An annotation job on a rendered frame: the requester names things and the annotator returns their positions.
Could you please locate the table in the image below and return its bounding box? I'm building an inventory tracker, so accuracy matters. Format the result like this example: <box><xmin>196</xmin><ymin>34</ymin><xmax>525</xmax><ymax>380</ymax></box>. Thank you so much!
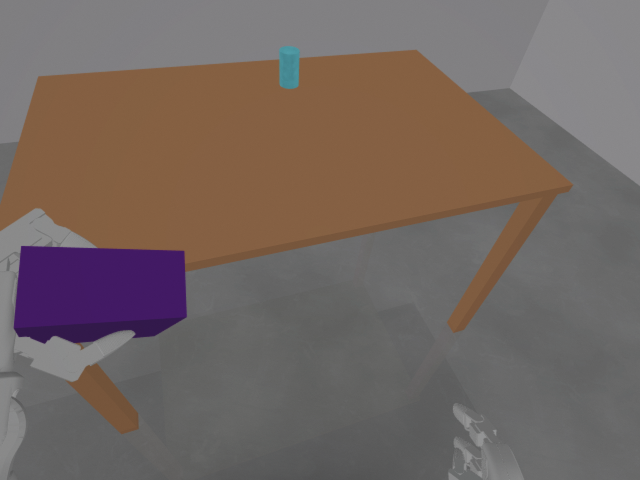
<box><xmin>0</xmin><ymin>50</ymin><xmax>573</xmax><ymax>434</ymax></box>

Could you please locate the left robot forearm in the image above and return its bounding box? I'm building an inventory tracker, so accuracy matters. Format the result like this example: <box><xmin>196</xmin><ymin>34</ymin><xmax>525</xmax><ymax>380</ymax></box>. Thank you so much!
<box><xmin>0</xmin><ymin>372</ymin><xmax>28</xmax><ymax>480</ymax></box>

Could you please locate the sponge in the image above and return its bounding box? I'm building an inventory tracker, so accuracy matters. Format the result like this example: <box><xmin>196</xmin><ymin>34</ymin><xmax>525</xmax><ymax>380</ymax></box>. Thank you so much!
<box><xmin>14</xmin><ymin>246</ymin><xmax>187</xmax><ymax>344</ymax></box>

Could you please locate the left robot hand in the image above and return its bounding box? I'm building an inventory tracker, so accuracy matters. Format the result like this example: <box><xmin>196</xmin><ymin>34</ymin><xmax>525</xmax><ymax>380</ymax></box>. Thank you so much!
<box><xmin>0</xmin><ymin>208</ymin><xmax>136</xmax><ymax>382</ymax></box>

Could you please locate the right robot hand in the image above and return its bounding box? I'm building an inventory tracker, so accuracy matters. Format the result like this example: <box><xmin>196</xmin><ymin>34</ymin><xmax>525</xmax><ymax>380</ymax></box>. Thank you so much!
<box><xmin>448</xmin><ymin>403</ymin><xmax>524</xmax><ymax>480</ymax></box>

